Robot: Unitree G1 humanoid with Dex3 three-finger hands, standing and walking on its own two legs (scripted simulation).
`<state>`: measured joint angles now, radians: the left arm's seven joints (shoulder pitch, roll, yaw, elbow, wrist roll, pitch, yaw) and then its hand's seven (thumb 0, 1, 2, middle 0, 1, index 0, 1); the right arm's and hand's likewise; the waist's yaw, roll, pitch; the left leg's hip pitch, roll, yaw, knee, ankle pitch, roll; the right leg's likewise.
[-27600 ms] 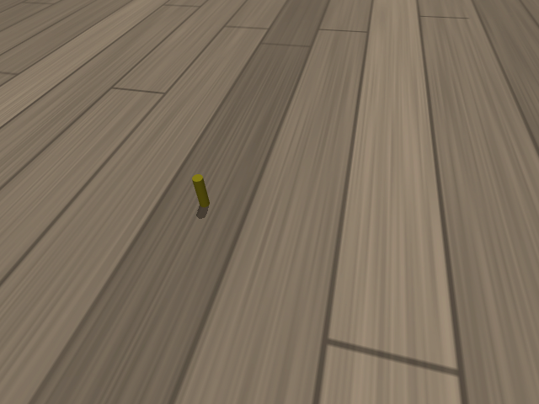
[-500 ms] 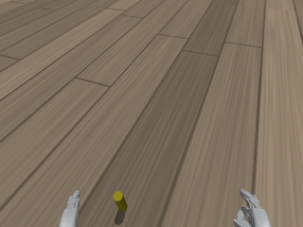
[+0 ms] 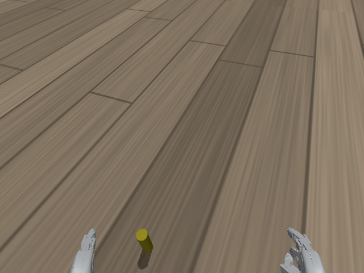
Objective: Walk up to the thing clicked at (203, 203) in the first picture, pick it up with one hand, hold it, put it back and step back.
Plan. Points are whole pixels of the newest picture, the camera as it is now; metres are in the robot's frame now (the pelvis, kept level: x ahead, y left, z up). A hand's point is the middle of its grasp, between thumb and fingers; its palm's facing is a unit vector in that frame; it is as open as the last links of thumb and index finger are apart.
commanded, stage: stand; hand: left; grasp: from the side
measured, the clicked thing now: (145, 241) +0.41 +0.23 -0.63
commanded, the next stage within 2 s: none
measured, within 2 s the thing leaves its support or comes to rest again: neither
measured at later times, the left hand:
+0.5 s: hand out of the picture +0.15 +0.22 -0.10, palm faces -0.03 -0.94 -0.35, open 8.5 cm
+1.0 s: hand out of the picture +0.05 +0.25 -0.11, palm faces +0.00 -0.94 -0.35, open 7.4 cm
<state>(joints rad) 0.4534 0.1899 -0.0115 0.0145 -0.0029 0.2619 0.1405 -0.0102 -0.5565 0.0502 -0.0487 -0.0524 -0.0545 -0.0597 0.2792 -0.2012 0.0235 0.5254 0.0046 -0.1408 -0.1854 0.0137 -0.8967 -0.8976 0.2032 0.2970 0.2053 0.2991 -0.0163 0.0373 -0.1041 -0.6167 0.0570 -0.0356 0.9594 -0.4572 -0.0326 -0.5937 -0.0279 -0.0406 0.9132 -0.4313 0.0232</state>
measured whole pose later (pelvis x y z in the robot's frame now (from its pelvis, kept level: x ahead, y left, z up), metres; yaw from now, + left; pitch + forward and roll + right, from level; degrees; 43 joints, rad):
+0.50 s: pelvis +0.00 +0.00 +0.01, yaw +0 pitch +1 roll +0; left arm 0.25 0.30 0.00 0.54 0.06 0.04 0.03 0.00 0.67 0.85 -0.20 -0.29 -0.20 -0.30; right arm 0.18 -0.28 -0.01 0.78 -0.06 -0.03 -0.02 0.01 -0.90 -0.90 0.21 0.30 0.21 0.30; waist 0.01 -0.01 0.01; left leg -0.46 0.02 0.00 0.85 -0.42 -0.02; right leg -0.47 -0.06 -0.01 0.86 -0.41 0.03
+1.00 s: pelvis +0.00 +0.01 +0.05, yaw +1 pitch -4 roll +0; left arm 0.19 0.31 0.00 1.05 0.03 0.00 0.02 0.01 0.90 0.90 -0.20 -0.30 -0.20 -0.31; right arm 0.17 -0.30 -0.02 1.05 -0.03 0.00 -0.01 0.01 -0.90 -0.90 0.20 0.30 0.21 0.30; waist 0.01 0.01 0.05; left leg -0.19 0.01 -0.01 0.50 -0.24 -0.01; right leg -0.18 -0.07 -0.03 0.48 -0.23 0.04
